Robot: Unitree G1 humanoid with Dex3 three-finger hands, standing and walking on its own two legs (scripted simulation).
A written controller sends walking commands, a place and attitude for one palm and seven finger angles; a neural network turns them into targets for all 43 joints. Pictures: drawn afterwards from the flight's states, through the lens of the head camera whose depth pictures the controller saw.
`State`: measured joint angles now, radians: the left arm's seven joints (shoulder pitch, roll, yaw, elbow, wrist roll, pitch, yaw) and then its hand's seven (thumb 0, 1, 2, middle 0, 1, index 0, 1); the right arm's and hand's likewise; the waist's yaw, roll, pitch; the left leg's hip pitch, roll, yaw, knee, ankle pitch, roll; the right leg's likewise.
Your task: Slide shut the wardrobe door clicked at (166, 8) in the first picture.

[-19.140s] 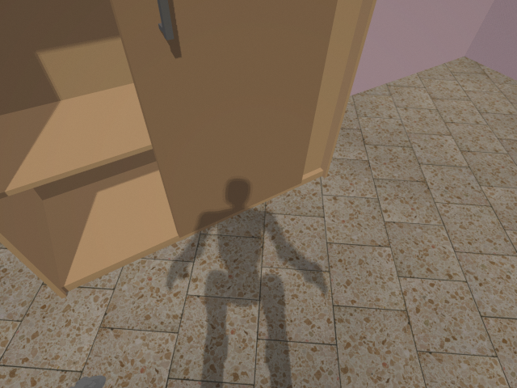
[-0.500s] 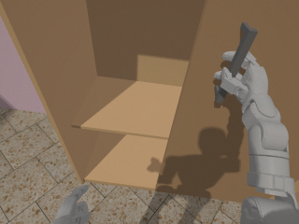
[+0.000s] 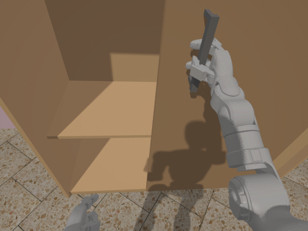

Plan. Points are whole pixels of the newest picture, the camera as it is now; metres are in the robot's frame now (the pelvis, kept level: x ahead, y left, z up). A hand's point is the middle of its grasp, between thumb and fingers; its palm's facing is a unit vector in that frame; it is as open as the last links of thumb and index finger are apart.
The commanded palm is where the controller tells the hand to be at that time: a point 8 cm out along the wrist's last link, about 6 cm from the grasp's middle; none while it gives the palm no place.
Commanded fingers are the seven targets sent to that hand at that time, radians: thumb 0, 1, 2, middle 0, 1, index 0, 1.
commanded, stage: tug the door sideways, standing still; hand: right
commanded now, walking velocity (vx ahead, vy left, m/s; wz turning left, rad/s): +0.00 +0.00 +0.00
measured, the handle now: (199, 54) +0.49 -0.09 +0.25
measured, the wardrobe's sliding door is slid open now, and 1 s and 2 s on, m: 0.48 0.39 0.16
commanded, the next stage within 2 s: step sideways, sliding the door along in 0.24 s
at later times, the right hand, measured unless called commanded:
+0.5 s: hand (174, 69) +0.43 -0.02 +0.23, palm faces -0.11 +0.98 -0.14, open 6.0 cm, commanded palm +0.41 -0.06 +0.25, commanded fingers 0.00 -0.90 -0.90 0.45 1.40 0.45 1.40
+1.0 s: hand (159, 69) +0.44 +0.01 +0.23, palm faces -0.01 +1.00 -0.10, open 5.8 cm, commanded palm +0.42 +0.00 +0.24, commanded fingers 0.00 -0.90 -0.90 0.45 1.40 0.45 1.40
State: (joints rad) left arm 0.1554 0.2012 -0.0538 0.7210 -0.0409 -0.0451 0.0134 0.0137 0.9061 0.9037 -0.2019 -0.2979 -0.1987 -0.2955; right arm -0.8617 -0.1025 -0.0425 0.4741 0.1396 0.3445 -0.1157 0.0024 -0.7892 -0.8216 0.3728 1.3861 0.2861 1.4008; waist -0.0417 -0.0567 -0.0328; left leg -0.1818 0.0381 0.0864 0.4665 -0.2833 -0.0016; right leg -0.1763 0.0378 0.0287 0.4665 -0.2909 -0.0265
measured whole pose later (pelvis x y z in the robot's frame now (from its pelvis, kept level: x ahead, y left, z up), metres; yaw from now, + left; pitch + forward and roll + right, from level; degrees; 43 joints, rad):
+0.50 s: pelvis -0.02 +0.00 -0.01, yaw +3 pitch +1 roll -1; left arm 0.19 0.20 -0.02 0.71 -0.01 -0.10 0.03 0.01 0.91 0.90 -0.20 -0.30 -0.20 -0.30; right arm -0.89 -0.17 0.00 0.58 0.10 -0.02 -0.09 -0.02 -0.71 -0.82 0.41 1.39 0.28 1.38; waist 0.01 -0.04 0.04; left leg -0.30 0.03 0.03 0.57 -0.29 0.00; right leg -0.25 0.03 -0.03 0.51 -0.29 -0.03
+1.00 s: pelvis -0.01 +0.10 -0.01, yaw +0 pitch -3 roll -2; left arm 0.01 0.20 0.05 0.61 -0.03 0.04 0.00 0.01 0.91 0.90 -0.20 -0.30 -0.20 -0.30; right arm -0.82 -0.21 -0.03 0.22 0.07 -0.11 -0.09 -0.08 -0.73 -0.86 0.45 1.40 0.29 1.36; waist -0.01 0.02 0.28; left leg -0.51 -0.06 -0.02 1.24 -0.47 0.04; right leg -0.24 -0.05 -0.10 0.59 -0.30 0.01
